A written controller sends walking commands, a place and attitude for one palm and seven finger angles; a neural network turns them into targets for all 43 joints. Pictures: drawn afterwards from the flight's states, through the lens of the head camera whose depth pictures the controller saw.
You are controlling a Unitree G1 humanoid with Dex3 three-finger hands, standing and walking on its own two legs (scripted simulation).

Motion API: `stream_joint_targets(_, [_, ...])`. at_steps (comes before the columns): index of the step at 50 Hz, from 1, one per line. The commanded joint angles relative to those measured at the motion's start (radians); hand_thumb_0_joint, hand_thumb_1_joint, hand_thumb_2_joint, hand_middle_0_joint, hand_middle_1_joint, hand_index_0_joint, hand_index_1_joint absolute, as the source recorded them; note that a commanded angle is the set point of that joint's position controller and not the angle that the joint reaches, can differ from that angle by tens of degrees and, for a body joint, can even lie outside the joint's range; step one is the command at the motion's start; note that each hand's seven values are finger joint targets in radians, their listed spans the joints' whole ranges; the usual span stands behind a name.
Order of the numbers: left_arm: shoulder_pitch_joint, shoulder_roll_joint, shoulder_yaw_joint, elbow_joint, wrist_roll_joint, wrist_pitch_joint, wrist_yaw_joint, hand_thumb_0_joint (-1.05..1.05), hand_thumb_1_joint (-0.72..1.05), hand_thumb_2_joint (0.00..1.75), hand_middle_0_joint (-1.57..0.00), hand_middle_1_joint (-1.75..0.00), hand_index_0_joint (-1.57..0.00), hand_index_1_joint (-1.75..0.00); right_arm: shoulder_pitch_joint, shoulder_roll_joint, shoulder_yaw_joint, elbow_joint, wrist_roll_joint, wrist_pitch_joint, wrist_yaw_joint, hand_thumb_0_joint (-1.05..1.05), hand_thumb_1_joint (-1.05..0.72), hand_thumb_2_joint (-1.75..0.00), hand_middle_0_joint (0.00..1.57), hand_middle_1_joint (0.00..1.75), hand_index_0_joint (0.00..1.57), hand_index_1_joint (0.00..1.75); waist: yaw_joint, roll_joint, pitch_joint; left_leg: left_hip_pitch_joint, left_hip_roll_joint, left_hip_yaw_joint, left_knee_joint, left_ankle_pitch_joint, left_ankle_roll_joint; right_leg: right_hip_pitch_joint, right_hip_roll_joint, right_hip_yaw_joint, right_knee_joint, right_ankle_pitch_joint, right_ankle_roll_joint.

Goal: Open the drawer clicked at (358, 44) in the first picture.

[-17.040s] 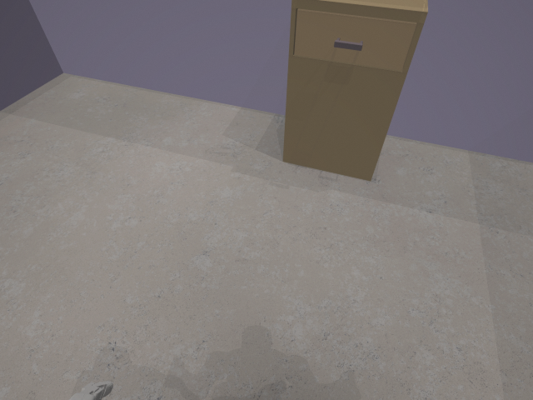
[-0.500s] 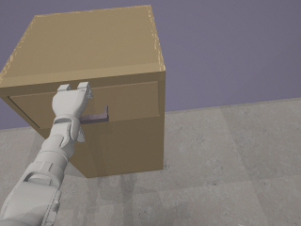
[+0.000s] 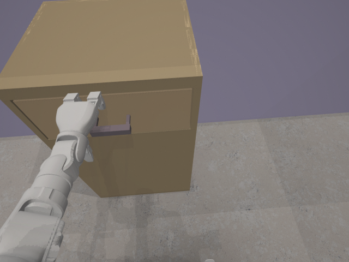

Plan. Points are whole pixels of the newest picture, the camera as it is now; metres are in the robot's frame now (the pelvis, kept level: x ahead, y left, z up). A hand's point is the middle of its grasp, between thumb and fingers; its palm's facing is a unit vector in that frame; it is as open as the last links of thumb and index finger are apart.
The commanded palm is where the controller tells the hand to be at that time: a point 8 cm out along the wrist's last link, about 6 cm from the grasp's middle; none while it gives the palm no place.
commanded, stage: re-aim the fingers above the handle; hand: left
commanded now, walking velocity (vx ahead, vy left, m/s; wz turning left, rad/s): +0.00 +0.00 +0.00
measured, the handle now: (111, 124) +0.47 +0.20 -0.02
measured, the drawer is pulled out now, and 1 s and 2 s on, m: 0.00 0.00 0.00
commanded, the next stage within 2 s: none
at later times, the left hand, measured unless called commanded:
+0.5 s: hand (95, 130) +0.42 +0.22 +0.02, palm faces -0.01 -0.04 -1.00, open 13.8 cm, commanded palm +0.40 +0.24 +0.09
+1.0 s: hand (84, 132) +0.41 +0.24 +0.04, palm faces -0.05 -0.01 -1.00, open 13.7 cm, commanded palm +0.38 +0.23 +0.10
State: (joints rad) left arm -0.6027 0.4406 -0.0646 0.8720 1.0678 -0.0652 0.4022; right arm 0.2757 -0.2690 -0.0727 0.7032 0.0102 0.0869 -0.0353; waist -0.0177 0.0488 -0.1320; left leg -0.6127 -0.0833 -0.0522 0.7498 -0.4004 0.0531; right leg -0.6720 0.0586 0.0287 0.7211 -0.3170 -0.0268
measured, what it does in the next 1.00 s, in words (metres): stands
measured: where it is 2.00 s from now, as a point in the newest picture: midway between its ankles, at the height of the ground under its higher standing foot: outside the picture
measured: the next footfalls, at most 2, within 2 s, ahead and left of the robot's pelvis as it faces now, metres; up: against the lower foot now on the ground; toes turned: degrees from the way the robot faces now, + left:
none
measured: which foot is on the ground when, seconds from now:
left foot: down 0.00-1.00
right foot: down 0.00-1.00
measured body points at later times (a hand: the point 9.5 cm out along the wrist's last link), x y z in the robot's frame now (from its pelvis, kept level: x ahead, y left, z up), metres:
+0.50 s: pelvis +0.00 +0.00 +0.00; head +0.07 -0.01 +0.45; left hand +0.42 +0.22 +0.07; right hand +0.09 -0.26 -0.13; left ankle -0.03 +0.09 -0.71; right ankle +0.01 -0.11 -0.71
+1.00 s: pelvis +0.01 -0.01 +0.01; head +0.06 -0.03 +0.46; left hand +0.40 +0.24 +0.09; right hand +0.10 -0.27 -0.12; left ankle -0.03 +0.09 -0.71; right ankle +0.01 -0.11 -0.71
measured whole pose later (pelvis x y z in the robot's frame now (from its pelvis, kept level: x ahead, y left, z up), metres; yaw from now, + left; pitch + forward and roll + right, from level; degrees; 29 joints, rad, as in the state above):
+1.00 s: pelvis +0.01 -0.01 +0.01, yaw -1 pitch +13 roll +0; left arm -0.50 0.45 -0.06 0.79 1.04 -0.03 0.29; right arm 0.26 -0.26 -0.05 0.67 0.03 0.11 -0.04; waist -0.01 0.05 -0.13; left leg -0.50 -0.07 -0.04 0.66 -0.38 0.05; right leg -0.57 0.07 0.05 0.66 -0.30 -0.03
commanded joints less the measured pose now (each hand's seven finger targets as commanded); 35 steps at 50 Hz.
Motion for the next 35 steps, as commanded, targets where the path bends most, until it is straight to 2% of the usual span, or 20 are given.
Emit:
stream_joint_targets(1, [-0.423,0.177,0.036,-0.121,-0.017,0.071,-0.002,0.0,-0.5,0.3,-0.3,-1.2,-0.3,-1.2,0.058,-0.129,-0.032,-0.09,0.008,-0.011,0.004,0.0,-0.9,-0.9,0.2,0.3,0.2,0.3,-0.046,-0.042,-0.353,0.198,0.05,0.019,-0.088,0.426,-0.031,0.225,-0.005,-0.026,-0.072,0.275,-0.025])
stream_joint_targets(3, [-0.453,0.162,0.014,-0.097,-0.016,0.086,-0.024,0.0,-0.5,0.3,-0.3,-1.2,-0.3,-1.2,0.055,-0.13,-0.025,-0.092,0.009,-0.004,-0.001,0.0,-0.9,-0.9,0.2,0.3,0.2,0.3,-0.06,-0.073,-0.304,0.167,0.047,0.018,-0.105,0.386,-0.023,0.236,-0.01,-0.026,-0.089,0.26,-0.025])
stream_joint_targets(5, [-0.419,0.177,0.02,-0.084,-0.009,0.088,-0.045,0.0,-0.5,0.3,-0.3,-1.2,-0.3,-1.2,0.05,-0.13,-0.02,-0.102,0.013,0.004,-0.005,0.0,-0.9,-0.9,0.2,0.3,0.2,0.3,-0.046,-0.085,-0.283,0.158,0.045,0.019,-0.115,0.356,-0.017,0.246,-0.012,-0.021,-0.097,0.24,-0.026])
stream_joint_targets(7, [-0.403,0.201,0.037,-0.116,-0.003,0.076,-0.058,0.0,-0.5,0.3,-0.3,-1.2,-0.3,-1.2,0.043,-0.126,-0.017,-0.116,0.011,0.008,-0.011,0.0,-0.9,-0.9,0.2,0.3,0.2,0.3,-0.028,-0.076,-0.297,0.161,0.044,0.023,-0.124,0.359,-0.015,0.276,-0.016,-0.016,-0.099,0.248,-0.028])
stream_joint_targets(9, [-0.403,0.175,0.016,-0.15,-0.005,0.055,-0.07,0.0,-0.5,0.3,-0.3,-1.2,-0.3,-1.2,0.038,-0.119,-0.014,-0.129,0.009,0.011,-0.012,0.0,-0.9,-0.9,0.2,0.3,0.2,0.3,-0.026,-0.036,-0.319,0.184,0.043,0.022,-0.123,0.377,-0.018,0.281,-0.017,-0.015,-0.095,0.256,-0.03])
stream_joint_targets(12, [-0.369,0.16,0.012,-0.139,-0.006,0.032,-0.08,0.0,-0.5,0.3,-0.3,-1.2,-0.3,-1.2,0.033,-0.115,-0.011,-0.133,0.009,0.008,-0.012,0.0,-0.9,-0.9,0.2,0.3,0.2,0.3,-0.028,-0.04,-0.247,0.171,0.048,0.022,-0.129,0.334,-0.018,0.241,-0.015,-0.019,-0.106,0.209,-0.032])
stream_joint_targets(15, [-0.384,0.224,0.068,-0.178,-0.009,-0.007,-0.071,0.0,-0.5,0.3,-0.3,-1.2,-0.3,-1.2,0.034,-0.115,-0.009,-0.147,0.009,0.003,-0.017,0.0,-0.9,-0.9,0.2,0.3,0.2,0.3,-0.015,-0.04,-0.279,0.153,0.044,0.02,-0.124,0.317,-0.014,0.26,-0.015,-0.009,-0.096,0.205,-0.032])
stream_joint_targets(16, [-0.421,0.232,0.071,-0.207,-0.004,-0.021,-0.059,0.0,-0.5,0.3,-0.3,-1.2,-0.3,-1.2,0.029,-0.113,-0.012,-0.147,0.005,-0.001,-0.019,0.0,-0.9,-0.9,0.2,0.3,0.2,0.3,-0.022,-0.025,-0.291,0.16,0.044,0.023,-0.118,0.322,-0.014,0.254,-0.016,-0.006,-0.093,0.212,-0.031])
stream_joint_targets(18, [-0.42,0.291,0.13,-0.241,0.007,-0.043,-0.028,0.0,-0.5,0.3,-0.3,-1.2,-0.3,-1.2,0.028,-0.113,-0.014,-0.147,-0.003,-0.003,-0.019,0.0,-0.9,-0.9,0.2,0.3,0.2,0.3,0.005,0.02,-0.346,0.163,0.041,0.018,-0.11,0.362,-0.023,0.269,-0.013,-0.007,-0.068,0.228,-0.036])
stream_joint_targets(19, [-0.428,0.286,0.131,-0.26,0.01,-0.048,-0.01,0.0,-0.5,0.3,-0.3,-1.2,-0.3,-1.2,0.034,-0.107,-0.016,-0.146,-0.004,-0.007,-0.015,0.0,-0.9,-0.9,0.2,0.3,0.2,0.3,0.002,0.028,-0.374,0.177,0.042,0.016,-0.099,0.392,-0.025,0.267,-0.011,-0.009,-0.057,0.252,-0.036])
stream_joint_targets(22, [-0.411,0.258,0.127,-0.249,0.018,-0.032,0.034,0.0,-0.5,0.3,-0.3,-1.2,-0.3,-1.2,0.031,-0.106,-0.024,-0.128,-0.009,-0.012,-0.006,0.0,-0.9,-0.9,0.2,0.3,0.2,0.3,-0.005,0.044,-0.39,0.194,0.047,0.023,-0.081,0.444,-0.037,0.239,-0.007,-0.014,-0.047,0.276,-0.035])
stream_joint_targets(23, [-0.399,0.275,0.147,-0.232,0.016,-0.019,0.04,0.0,-0.5,0.3,-0.3,-1.2,-0.3,-1.2,0.033,-0.108,-0.025,-0.123,-0.009,-0.011,-0.003,0.0,-0.9,-0.9,0.2,0.3,0.2,0.3,0.001,0.03,-0.399,0.185,0.047,0.02,-0.079,0.457,-0.041,0.252,-0.005,-0.018,-0.041,0.281,-0.036])
stream_joint_targets(25, [-0.412,0.272,0.139,-0.216,0.014,0.007,0.053,0.0,-0.5,0.3,-0.3,-1.2,-0.3,-1.2,0.036,-0.112,-0.026,-0.114,-0.005,-0.009,0.0,0.0,-0.9,-0.9,0.2,0.3,0.2,0.3,-0.011,0.011,-0.383,0.174,0.047,0.024,-0.08,0.444,-0.036,0.251,-0.005,-0.017,-0.045,0.288,-0.032])
stream_joint_targets(26, [-0.422,0.271,0.136,-0.217,0.011,0.02,0.056,0.0,-0.5,0.3,-0.3,-1.2,-0.3,-1.2,0.033,-0.114,-0.027,-0.112,-0.005,-0.009,0.0,0.0,-0.9,-0.9,0.2,0.3,0.2,0.3,-0.015,0.006,-0.388,0.172,0.046,0.032,-0.08,0.44,-0.031,0.263,-0.007,-0.013,-0.05,0.303,-0.029])
stream_joint_targets(28, [-0.428,0.31,0.161,-0.218,0.007,0.04,0.057,0.0,-0.5,0.3,-0.3,-1.2,-0.3,-1.2,0.029,-0.119,-0.025,-0.109,-0.005,-0.003,-0.003,0.0,-0.9,-0.9,0.2,0.3,0.2,0.3,-0.009,-0.017,-0.411,0.163,0.042,0.031,-0.087,0.448,-0.028,0.309,-0.01,-0.007,-0.053,0.329,-0.028])
stream_joint_targets(29, [-0.426,0.322,0.167,-0.229,0.005,0.048,0.056,0.0,-0.5,0.3,-0.3,-1.2,-0.3,-1.2,0.028,-0.118,-0.023,-0.108,-0.004,-0.001,-0.003,0.0,-0.9,-0.9,0.2,0.3,0.2,0.3,-0.001,0.006,-0.43,0.175,0.042,0.033,-0.091,0.458,-0.028,0.322,-0.011,-0.003,-0.053,0.341,-0.027])
stream_joint_targets(31, [-0.409,0.289,0.137,-0.214,0.001,0.067,0.045,0.0,-0.5,0.3,-0.3,-1.2,-0.3,-1.2,0.02,-0.115,-0.021,-0.107,0.002,0.004,-0.006,0.0,-0.9,-0.9,0.2,0.3,0.2,0.3,-0.01,-0.017,-0.402,0.17,0.042,0.04,-0.1,0.449,-0.023,0.334,-0.013,-0.003,-0.065,0.351,-0.024])
stream_joint_targets(32, [-0.418,0.292,0.136,-0.216,-0.001,0.071,0.039,0.0,-0.5,0.3,-0.3,-1.2,-0.3,-1.2,0.019,-0.116,-0.02,-0.105,0.003,0.003,-0.008,0.0,-0.9,-0.9,0.2,0.3,0.2,0.3,-0.011,-0.024,-0.393,0.166,0.042,0.043,-0.106,0.438,-0.02,0.344,-0.015,-0.002,-0.073,0.35,-0.022])
stream_joint_targets(34, [-0.401,0.323,0.16,-0.23,-0.004,0.067,0.025,0.0,-0.5,0.3,-0.3,-1.2,-0.3,-1.2,0.012,-0.117,-0.018,-0.109,0.003,0.006,-0.012,0.0,-0.9,-0.9,0.2,0.3,0.2,0.3,0.002,-0.016,-0.402,0.168,0.041,0.044,-0.113,0.452,-0.017,0.376,-0.018,0.004,-0.074,0.373,-0.023])
stream_joint_targets(35, [-0.359,0.329,0.172,-0.231,-0.008,0.066,0.018,0.0,-0.5,0.3,-0.3,-1.2,-0.3,-1.2,0.007,-0.115,-0.017,-0.114,0.003,0.007,-0.014,0.0,-0.9,-0.9,0.2,0.3,0.2,0.3,0.016,-0.021,-0.407,0.169,0.04,0.047,-0.118,0.461,-0.017,0.397,-0.018,0.009,-0.076,0.387,-0.024])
